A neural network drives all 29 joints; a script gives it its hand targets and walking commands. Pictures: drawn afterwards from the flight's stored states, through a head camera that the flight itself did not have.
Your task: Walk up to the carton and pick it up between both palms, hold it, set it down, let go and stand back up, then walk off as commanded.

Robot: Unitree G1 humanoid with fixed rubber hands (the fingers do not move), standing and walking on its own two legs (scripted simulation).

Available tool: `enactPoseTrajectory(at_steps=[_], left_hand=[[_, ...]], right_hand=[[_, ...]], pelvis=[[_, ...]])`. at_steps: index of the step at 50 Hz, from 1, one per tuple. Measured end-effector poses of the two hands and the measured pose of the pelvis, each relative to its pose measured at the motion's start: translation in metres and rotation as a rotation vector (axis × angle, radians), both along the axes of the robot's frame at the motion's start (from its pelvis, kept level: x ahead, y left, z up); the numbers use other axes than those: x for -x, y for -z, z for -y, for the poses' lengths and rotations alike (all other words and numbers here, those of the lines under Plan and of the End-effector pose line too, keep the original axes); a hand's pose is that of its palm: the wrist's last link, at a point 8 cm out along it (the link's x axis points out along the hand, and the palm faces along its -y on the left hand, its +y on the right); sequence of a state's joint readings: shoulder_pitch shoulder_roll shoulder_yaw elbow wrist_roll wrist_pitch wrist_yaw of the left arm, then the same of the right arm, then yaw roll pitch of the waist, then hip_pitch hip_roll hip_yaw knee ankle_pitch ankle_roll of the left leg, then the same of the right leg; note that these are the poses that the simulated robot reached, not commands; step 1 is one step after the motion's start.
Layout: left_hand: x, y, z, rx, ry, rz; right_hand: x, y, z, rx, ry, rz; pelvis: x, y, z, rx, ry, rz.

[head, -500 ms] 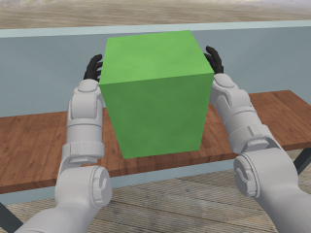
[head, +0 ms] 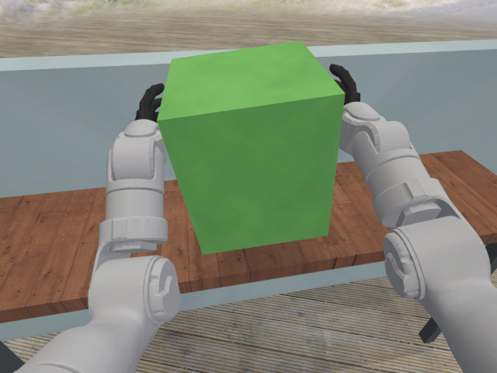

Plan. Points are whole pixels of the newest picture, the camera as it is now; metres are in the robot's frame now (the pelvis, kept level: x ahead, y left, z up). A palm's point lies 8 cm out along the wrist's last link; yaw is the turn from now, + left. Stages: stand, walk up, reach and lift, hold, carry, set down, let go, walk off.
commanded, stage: reach and lift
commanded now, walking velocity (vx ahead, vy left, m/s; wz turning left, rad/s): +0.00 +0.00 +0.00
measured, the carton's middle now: (251, 149) +0.38 +0.01 +0.22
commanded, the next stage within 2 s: hold in 0.62 s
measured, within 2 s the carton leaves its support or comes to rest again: neither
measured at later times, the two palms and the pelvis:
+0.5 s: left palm (145, 115) +0.38 +0.16 +0.28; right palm (351, 98) +0.38 -0.14 +0.30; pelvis +0.01 -0.01 +0.00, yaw +0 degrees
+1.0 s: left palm (139, 108) +0.36 +0.16 +0.30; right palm (358, 89) +0.36 -0.14 +0.32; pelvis -0.01 -0.01 +0.00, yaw +1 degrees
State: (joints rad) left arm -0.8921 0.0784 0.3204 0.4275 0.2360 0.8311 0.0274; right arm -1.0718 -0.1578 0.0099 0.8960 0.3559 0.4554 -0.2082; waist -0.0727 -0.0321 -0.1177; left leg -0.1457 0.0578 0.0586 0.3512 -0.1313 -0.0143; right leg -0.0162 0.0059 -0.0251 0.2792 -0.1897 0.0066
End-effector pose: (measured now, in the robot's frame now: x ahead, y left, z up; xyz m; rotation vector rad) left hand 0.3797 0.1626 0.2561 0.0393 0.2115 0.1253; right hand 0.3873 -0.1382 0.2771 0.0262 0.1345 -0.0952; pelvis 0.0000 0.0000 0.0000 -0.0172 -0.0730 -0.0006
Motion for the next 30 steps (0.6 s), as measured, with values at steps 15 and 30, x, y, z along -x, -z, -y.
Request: enactPoseTrajectory(at_steps=[15, 30], left_hand=[[0.004, -0.018, -0.004, -0.011, -0.015, 0.031], [0.005, -0.033, 0.002, 0.001, 0.008, 0.039]], right_hand=[[-0.001, -0.010, -0.002, -0.018, -0.017, 0.014], [0.007, -0.034, 0.003, -0.008, 0.009, 0.014]], pelvis=[[-0.009, 0.001, 0.006, -0.002, -0.016, 0.001], [-0.004, 0.001, 0.009, -0.001, -0.012, -0.020]])
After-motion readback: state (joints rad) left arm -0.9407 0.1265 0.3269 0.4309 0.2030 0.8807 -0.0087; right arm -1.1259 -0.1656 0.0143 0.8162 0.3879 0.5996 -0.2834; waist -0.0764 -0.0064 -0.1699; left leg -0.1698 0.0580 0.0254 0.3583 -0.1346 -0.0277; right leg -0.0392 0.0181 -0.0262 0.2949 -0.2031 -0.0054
